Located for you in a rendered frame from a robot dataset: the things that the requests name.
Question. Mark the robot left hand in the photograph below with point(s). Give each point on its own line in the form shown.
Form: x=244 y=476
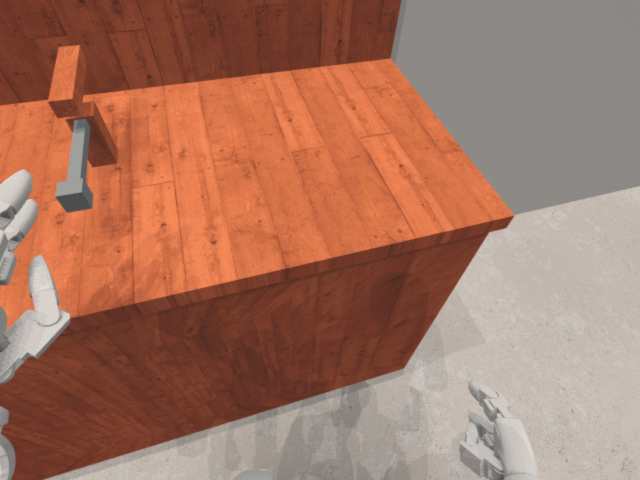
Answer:
x=34 y=331

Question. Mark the counter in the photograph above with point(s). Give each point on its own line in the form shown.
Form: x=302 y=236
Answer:
x=276 y=214

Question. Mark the robot right hand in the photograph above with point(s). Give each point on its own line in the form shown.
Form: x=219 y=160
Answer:
x=507 y=449

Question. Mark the tap lever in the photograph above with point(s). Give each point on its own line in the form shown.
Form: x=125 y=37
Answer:
x=74 y=194

